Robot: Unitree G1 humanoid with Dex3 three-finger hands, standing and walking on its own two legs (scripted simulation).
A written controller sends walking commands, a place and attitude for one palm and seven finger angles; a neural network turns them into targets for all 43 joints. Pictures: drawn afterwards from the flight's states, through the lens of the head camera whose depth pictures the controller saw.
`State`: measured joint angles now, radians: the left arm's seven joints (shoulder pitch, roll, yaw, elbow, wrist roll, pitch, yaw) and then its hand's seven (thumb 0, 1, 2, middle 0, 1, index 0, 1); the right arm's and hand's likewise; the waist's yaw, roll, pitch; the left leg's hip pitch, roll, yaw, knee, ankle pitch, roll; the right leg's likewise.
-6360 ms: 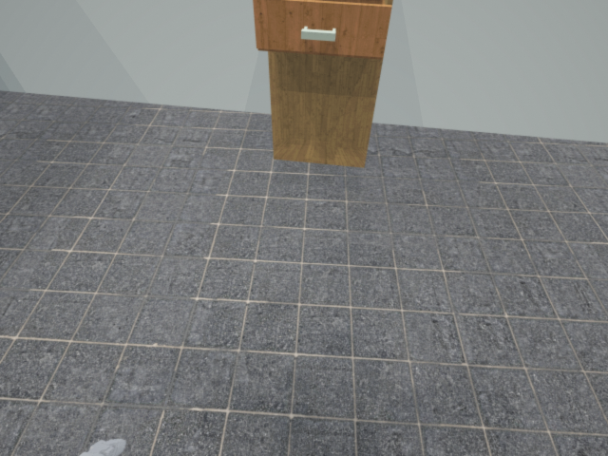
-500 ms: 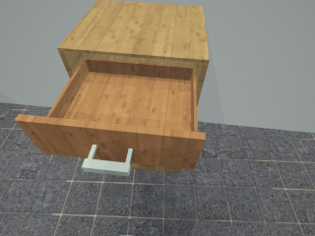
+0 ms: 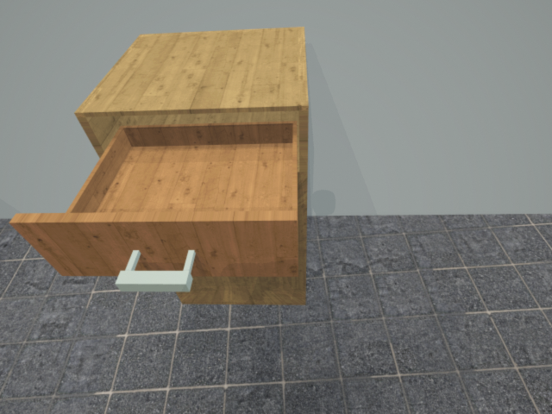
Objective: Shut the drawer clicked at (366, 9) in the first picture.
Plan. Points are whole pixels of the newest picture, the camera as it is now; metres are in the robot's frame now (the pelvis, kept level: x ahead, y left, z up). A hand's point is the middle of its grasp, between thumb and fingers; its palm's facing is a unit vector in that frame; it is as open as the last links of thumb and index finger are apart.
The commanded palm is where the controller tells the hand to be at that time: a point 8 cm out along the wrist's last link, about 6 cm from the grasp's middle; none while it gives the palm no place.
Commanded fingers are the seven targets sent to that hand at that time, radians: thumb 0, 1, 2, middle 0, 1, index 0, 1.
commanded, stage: come to a stop and stand still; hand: left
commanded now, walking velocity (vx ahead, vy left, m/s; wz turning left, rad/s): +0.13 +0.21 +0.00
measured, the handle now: (158, 268) +0.33 +0.22 +0.02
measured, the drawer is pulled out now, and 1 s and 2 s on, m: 0.30 0.30 0.30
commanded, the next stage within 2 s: look again from close up in 0.20 s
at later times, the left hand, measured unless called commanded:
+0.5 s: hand out of the picture -0.01 +0.24 -0.19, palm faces +0.09 -0.97 -0.23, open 7.4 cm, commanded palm none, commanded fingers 0.00 0.90 0.90 -0.20 -0.30 -0.20 -0.30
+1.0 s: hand out of the picture +0.01 +0.27 -0.18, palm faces +0.00 -0.97 -0.23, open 7.4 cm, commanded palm none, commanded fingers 0.00 0.90 0.90 -0.20 -0.30 -0.20 -0.30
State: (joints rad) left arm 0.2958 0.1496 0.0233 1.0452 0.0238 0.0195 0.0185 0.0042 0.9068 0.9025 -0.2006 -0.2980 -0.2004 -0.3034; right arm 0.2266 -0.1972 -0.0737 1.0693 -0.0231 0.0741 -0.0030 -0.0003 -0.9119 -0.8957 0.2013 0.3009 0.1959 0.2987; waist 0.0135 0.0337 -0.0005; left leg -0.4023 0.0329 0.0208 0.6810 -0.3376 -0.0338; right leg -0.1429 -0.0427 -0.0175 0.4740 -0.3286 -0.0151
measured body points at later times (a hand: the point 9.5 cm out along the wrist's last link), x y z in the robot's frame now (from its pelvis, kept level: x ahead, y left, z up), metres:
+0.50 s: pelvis +0.00 +0.06 -0.02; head +0.01 +0.06 +0.43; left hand -0.01 +0.29 -0.17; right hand +0.11 -0.17 -0.15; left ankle -0.02 +0.14 -0.74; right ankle -0.04 -0.10 -0.74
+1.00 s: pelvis +0.00 +0.08 -0.01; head +0.01 +0.09 +0.44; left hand +0.02 +0.33 -0.16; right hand +0.01 -0.16 -0.16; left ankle -0.02 +0.14 -0.74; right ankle -0.04 -0.10 -0.74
